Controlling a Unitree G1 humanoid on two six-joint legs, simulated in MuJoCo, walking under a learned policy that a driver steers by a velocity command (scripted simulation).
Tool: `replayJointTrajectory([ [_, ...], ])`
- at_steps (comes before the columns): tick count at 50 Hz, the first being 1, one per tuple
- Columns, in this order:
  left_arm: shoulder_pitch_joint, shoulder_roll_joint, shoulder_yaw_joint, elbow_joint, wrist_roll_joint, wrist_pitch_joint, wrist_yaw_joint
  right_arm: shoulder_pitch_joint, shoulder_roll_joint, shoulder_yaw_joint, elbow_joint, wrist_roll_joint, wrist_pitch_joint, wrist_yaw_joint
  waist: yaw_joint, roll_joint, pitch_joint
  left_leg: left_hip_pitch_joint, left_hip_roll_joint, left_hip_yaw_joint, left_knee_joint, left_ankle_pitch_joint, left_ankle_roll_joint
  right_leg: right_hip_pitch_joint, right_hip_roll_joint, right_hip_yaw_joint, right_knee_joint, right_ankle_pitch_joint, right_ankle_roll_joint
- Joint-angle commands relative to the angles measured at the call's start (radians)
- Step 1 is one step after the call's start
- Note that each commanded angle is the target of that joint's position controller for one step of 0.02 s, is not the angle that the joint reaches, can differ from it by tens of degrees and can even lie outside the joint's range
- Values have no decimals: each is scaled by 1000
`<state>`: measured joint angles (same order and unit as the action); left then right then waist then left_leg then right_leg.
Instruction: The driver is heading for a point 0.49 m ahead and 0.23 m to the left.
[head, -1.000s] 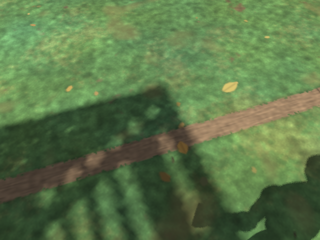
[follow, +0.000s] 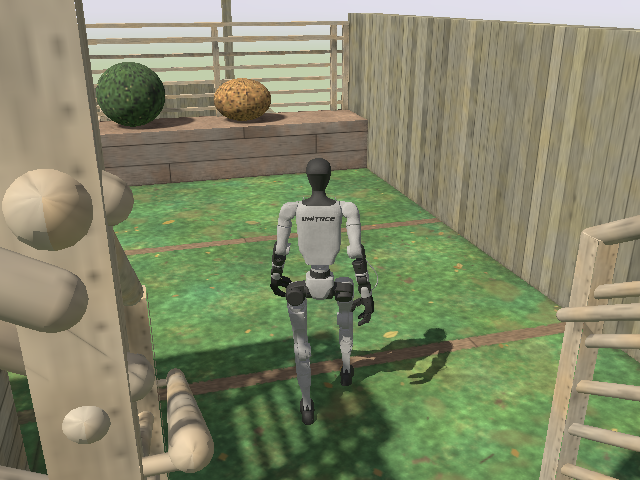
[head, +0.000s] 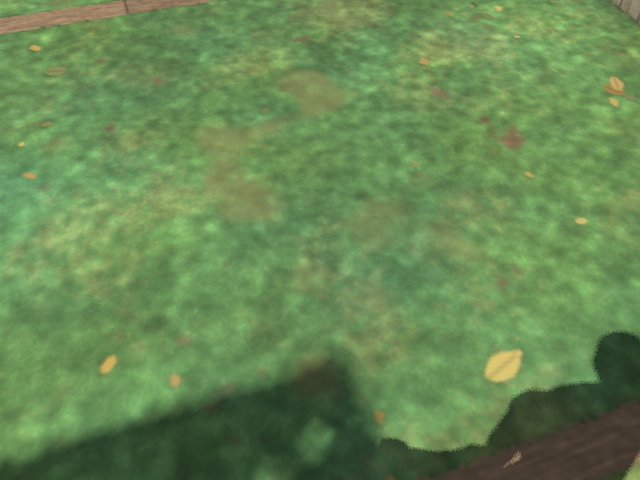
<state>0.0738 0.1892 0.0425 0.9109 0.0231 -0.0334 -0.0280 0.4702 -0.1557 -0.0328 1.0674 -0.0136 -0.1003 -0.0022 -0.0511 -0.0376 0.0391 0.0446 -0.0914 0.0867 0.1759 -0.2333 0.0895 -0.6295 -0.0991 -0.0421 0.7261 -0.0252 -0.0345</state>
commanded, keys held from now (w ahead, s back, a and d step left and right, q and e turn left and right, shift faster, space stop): w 0.02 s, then w+q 0.70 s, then no key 0.28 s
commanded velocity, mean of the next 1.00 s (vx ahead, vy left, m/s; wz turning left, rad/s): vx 0.44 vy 0.00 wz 0.38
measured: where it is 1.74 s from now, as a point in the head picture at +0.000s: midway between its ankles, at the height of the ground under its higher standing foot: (276, 446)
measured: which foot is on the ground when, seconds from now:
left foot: down 0.00-0.16, up 0.18-0.70, down 0.72-1.00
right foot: up 0.00-0.14, down 0.16-0.72, up 0.74-1.00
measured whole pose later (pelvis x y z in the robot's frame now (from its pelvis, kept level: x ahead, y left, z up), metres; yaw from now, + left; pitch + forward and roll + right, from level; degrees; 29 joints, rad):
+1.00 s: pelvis +0.47 +0.07 +0.00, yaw +25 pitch +0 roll +0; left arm 0.17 0.23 0.05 0.86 0.03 -0.02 0.01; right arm 0.27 -0.22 -0.05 0.93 -0.01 -0.05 -0.01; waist -0.01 -0.03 0.09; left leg -0.13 -0.12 0.04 0.30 -0.17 0.13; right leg -0.60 -0.09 0.00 0.98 -0.23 0.01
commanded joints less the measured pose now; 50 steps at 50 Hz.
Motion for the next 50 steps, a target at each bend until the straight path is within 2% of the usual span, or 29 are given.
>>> replayJointTrajectory([
  [1,-121,42,0,-86,-3,-16,1,80,-132,-21,-13,-6,-7,-10,-7,110,72,13,288,-125,-26,489,101,-23,36,-40,-86,9,-16],
  [2,-142,49,2,-98,-2,-20,2,92,-133,-21,-7,-8,-4,-13,-10,108,78,41,302,-141,-6,518,107,-23,39,-35,-104,-15,-25],
  [4,-129,62,7,-108,-3,-30,4,74,-149,-25,-7,-14,0,-19,15,107,73,80,321,-158,56,632,108,19,59,-29,-148,-85,-46],
  [6,21,87,22,-66,-4,-45,16,24,-173,-32,-18,-15,2,-20,85,113,1,54,301,-150,218,844,84,236,116,-44,-210,-148,-72],
  [7,191,112,36,-12,4,-57,26,-2,-172,-31,-26,-7,4,-15,159,80,-89,-21,257,-121,402,804,65,460,121,-43,-277,-91,-94],
  [8,365,192,58,19,33,-68,40,-10,-137,-20,-58,7,1,-9,213,3,-219,-225,201,-93,674,501,47,735,-73,155,-289,-169,-138],
  [9,404,288,80,16,48,-63,35,131,-19,1,-71,52,8,-6,150,-215,-352,-578,27,-26,1034,-253,5,999,-376,610,-380,-216,-263],
  [10,327,224,71,-3,14,-45,30,74,-142,-32,-59,21,19,-12,142,-59,-306,-644,69,-136,1122,-253,21,888,-342,664,-452,-330,-247],
  [11,212,153,49,-21,5,-46,29,-21,-144,-39,-86,12,21,-8,103,-13,-144,-665,116,-145,1105,-155,23,728,-301,494,-483,-352,-207],
  [12,159,105,36,-26,4,-53,26,-66,-118,-36,-99,9,22,-3,83,10,-63,-643,151,-141,1059,-91,21,605,-256,371,-527,-275,-173],
  [14,162,61,23,-5,-2,-65,37,-61,-91,-40,-99,-14,48,11,39,-31,-11,-578,183,-134,1003,-48,8,484,-182,196,-561,-152,-113],
  [15,187,56,21,7,-4,-73,40,-55,-76,-41,-100,-16,61,18,30,-37,-14,-564,183,-128,998,-35,3,470,-176,154,-567,-102,-106],
  [17,230,74,25,22,-12,-88,42,-91,-63,-42,-120,-18,78,27,19,-30,-4,-609,189,-116,985,7,-5,477,-169,82,-580,-17,-103],
  [20,277,88,27,34,-8,-94,43,-200,-69,-41,-164,-17,90,38,28,-28,24,-710,204,-100,926,112,-18,503,-158,-5,-595,40,-97],
  [24,319,91,23,47,-6,-93,46,-349,-66,-30,-221,-14,86,52,51,-25,58,-717,189,-49,701,232,-28,531,-132,-109,-591,145,-83],
  [29,402,125,29,74,-3,-79,60,-487,-73,-19,-284,-20,83,63,89,-29,76,-684,156,41,507,197,12,677,-173,-184,-545,306,-81],
  [32,392,158,37,74,1,-61,69,-451,-96,-30,-287,-24,84,58,55,-60,35,-579,84,89,466,62,65,751,-186,-232,-400,669,-76],
  [34,377,190,47,66,2,-42,68,-313,-128,-48,-252,-26,81,49,-2,-75,-47,-428,15,104,432,-34,110,761,-191,-244,-162,816,-78],
  [35,363,200,50,54,-2,-33,62,-186,-154,-64,-213,-31,71,40,-60,-46,-118,-252,-11,85,346,-7,137,687,-181,-256,47,712,-61],
  [36,348,179,45,23,-6,-32,57,-57,-240,-94,-183,-45,65,26,-118,47,-207,-15,133,-133,281,-96,191,469,-149,-254,347,378,-27],
  [37,359,76,29,-58,-23,-42,37,-120,-342,-115,-217,-30,72,19,-29,296,-264,264,440,-711,175,50,354,1,96,-182,745,-517,45],
  [38,249,153,39,-82,-17,-52,36,-94,-328,-109,-224,-9,85,10,-68,83,-254,210,466,-711,112,280,359,-81,82,17,771,-462,41],
  [39,223,121,29,-88,-33,-60,37,-155,-279,-94,-215,-4,80,-2,-25,52,-150,106,453,-530,135,495,327,-84,29,38,725,-375,34],
  [40,260,111,26,-62,-33,-62,43,-196,-217,-76,-211,3,69,-2,23,-7,-77,-31,402,-410,132,691,272,-7,0,41,620,-343,32],
  [42,298,110,29,-42,7,-25,46,-259,-161,-53,-215,11,50,-5,80,10,-51,-167,310,-263,115,775,195,118,-16,48,499,-331,35],
  [43,314,105,31,-36,15,-6,44,-251,-155,-46,-210,11,40,-3,92,21,-60,-186,292,-234,112,833,180,152,-7,44,465,-325,38],
  [45,321,88,28,-35,10,13,36,-217,-188,-48,-193,8,29,-3,103,48,-73,-184,265,-186,111,948,164,153,13,28,399,-278,46],
  [47,288,87,25,-41,5,21,34,-192,-197,-44,-183,3,30,-4,93,72,-80,-156,246,-151,116,988,129,128,21,17,324,-216,49],
  [50,208,94,20,-57,2,27,34,-170,-184,-32,-172,4,39,-10,66,110,-78,-118,225,-126,120,956,79,112,26,8,204,-140,48],
])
